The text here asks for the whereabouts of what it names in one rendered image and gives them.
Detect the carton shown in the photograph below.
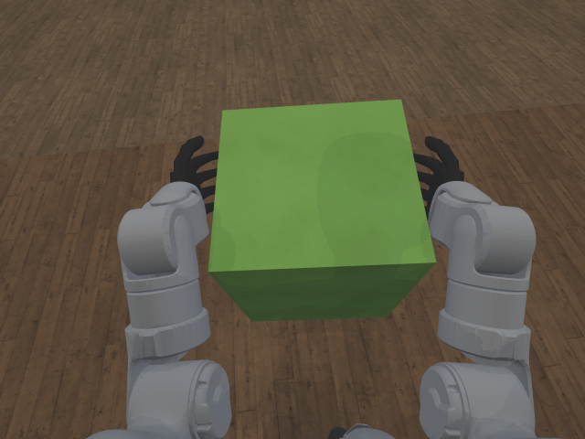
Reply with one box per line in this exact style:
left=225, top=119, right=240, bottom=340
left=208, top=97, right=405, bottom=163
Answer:
left=208, top=100, right=436, bottom=322

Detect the robot right hand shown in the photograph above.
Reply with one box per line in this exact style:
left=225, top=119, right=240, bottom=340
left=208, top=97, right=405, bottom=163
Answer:
left=413, top=136, right=464, bottom=220

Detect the robot left hand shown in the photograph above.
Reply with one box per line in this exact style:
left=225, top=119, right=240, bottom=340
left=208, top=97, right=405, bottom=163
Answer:
left=170, top=135, right=218, bottom=214

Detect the robot left forearm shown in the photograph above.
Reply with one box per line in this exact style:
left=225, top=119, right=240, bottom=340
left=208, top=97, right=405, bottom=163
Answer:
left=117, top=181, right=211, bottom=426

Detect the robot right shin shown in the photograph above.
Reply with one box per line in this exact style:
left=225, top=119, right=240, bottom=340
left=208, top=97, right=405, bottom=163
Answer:
left=345, top=423, right=370, bottom=434

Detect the right robot upper arm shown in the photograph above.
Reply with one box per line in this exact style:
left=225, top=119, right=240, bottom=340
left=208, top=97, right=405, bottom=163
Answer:
left=420, top=361, right=560, bottom=439

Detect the robot right forearm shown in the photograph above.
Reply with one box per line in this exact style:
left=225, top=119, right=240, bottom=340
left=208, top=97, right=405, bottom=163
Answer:
left=429, top=181, right=536, bottom=428

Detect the left robot upper arm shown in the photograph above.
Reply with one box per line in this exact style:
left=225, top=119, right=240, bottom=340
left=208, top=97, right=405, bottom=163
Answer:
left=86, top=359, right=232, bottom=439

